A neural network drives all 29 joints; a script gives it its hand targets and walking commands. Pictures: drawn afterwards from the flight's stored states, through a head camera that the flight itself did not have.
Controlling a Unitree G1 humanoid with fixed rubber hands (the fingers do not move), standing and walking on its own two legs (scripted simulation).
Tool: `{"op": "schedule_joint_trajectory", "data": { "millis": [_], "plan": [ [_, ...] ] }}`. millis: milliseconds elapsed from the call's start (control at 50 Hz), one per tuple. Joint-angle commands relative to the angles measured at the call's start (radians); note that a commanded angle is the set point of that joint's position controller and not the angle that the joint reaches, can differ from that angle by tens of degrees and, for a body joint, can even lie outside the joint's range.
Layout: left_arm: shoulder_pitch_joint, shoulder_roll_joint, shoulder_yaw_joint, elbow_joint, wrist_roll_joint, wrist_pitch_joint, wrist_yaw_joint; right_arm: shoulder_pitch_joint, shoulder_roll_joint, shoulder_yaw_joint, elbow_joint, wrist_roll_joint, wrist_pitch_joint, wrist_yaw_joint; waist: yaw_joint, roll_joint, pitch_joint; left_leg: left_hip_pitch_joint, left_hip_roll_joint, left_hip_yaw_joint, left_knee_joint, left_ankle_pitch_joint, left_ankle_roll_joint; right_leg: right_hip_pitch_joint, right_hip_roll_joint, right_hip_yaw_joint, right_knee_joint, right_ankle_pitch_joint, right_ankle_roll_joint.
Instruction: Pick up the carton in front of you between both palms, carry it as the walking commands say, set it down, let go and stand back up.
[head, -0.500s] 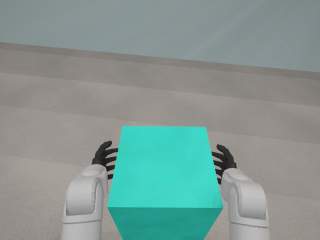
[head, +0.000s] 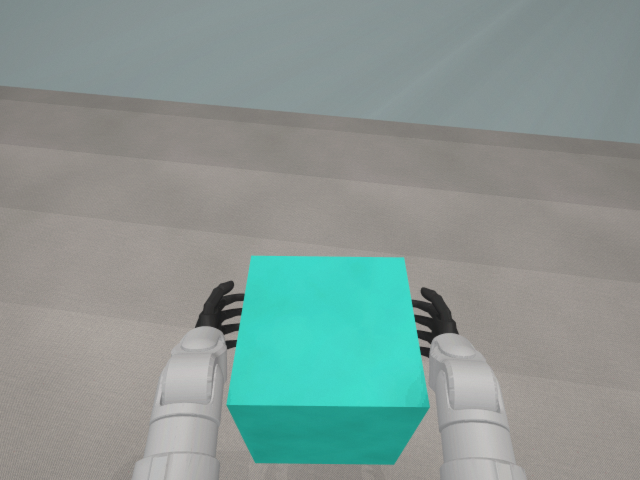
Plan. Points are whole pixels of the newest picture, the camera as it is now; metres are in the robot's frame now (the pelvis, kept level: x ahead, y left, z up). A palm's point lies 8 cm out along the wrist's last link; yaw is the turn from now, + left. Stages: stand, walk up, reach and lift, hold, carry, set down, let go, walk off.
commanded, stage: carry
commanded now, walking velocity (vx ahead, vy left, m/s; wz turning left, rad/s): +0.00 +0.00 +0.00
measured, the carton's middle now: (326, 365) +0.30 +0.00 -0.04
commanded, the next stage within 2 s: hold in 0.62 s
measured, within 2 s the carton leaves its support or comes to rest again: neither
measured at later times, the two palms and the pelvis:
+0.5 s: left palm (209, 345) +0.28 +0.15 +0.04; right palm (448, 352) +0.27 -0.15 +0.04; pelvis -0.01 +0.00 +0.00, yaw +0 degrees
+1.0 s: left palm (195, 372) +0.24 +0.15 +0.04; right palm (446, 376) +0.24 -0.14 +0.04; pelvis -0.04 +0.00 +0.00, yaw +2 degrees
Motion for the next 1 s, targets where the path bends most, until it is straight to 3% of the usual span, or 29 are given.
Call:
{"op": "schedule_joint_trajectory", "data": {
  "millis": [0,120,600,620,640,660,700,800,920,980],
  "plan": [
    [-0.452,-0.888,-0.506,-0.04,-0.21,-0.07,-0.199,-0.49,0.867,0.518,-0.066,0.226,-0.08,0.214,-0.001,-0.005,-0.226,-0.036,0.112,-0.095,-0.093,0.178,0.022,0.181,-0.109,0.129,-0.056,0.186,0.001],
    [-0.395,-0.896,-0.57,-0.109,-0.248,-0.016,-0.198,-0.44,0.876,0.59,-0.138,0.273,-0.027,0.214,-0.002,-0.005,-0.247,-0.031,0.113,-0.094,-0.074,0.205,0.021,0.187,-0.113,0.128,-0.044,0.232,-0.002],
    [-0.396,-0.874,-0.563,-0.124,-0.25,0.002,-0.197,-0.435,0.855,0.581,-0.151,0.269,-0.006,0.211,-0.002,-0.005,-0.228,-0.056,0.114,-0.096,-0.076,0.183,0.023,0.164,-0.112,0.134,-0.055,0.206,-0.002],
    [-0.303,-0.909,-0.533,-0.117,-0.235,0.001,-0.204,-0.333,0.882,0.579,-0.174,0.273,0.0,0.213,0.004,0.09,-0.121,-0.068,-0.107,-0.231,-0.154,0.429,0.031,0.468,0.133,0.281,-0.072,0.399,-0.012],
    [-0.341,-0.885,-0.53,-0.141,-0.223,-0.02,-0.197,-0.364,0.857,0.571,-0.205,0.263,-0.015,0.207,0.006,0.066,-0.157,-0.106,-0.096,-0.248,-0.154,0.478,0.033,0.539,0.12,0.309,-0.065,0.487,-0.012],
    [-0.314,-0.856,-0.503,-0.139,-0.206,-0.026,-0.195,-0.351,0.84,0.559,-0.212,0.249,-0.015,0.205,0.008,0.015,-0.156,-0.063,-0.092,-0.253,-0.167,0.415,0.039,0.544,0.112,0.312,-0.074,0.451,-0.005],
    [-0.336,-0.857,-0.511,-0.129,-0.215,-0.036,-0.19,-0.375,0.834,0.569,-0.199,0.244,-0.022,0.199,0.0,0.038,-0.145,-0.056,-0.095,-0.253,-0.179,0.418,0.03,0.555,0.13,0.297,-0.076,0.426,0.007],
    [-0.343,-0.821,-0.487,-0.111,-0.216,-0.056,-0.188,-0.367,0.805,0.563,-0.203,0.23,-0.032,0.181,-0.002,-0.01,-0.106,-0.097,-0.088,-0.26,-0.202,0.288,0.046,0.593,0.122,0.3,-0.093,0.325,0.003],
    [-0.408,-0.797,-0.452,-0.079,-0.199,-0.072,-0.184,-0.414,0.776,0.527,-0.173,0.222,-0.036,0.176,-0.008,0.012,-0.031,-0.198,-0.064,-0.268,-0.23,0.097,0.068,0.61,0.122,0.289,-0.083,0.179,-0.002],
    [-0.525,-0.79,-0.396,0.0,-0.162,-0.093,-0.186,-0.539,0.773,0.465,-0.096,0.203,-0.05,0.187,-0.015,0.034,0.012,-0.204,-0.063,-0.251,-0.214,-0.05,0.078,0.538,0.127,0.275,-0.071,0.012,0.006]
  ]
}}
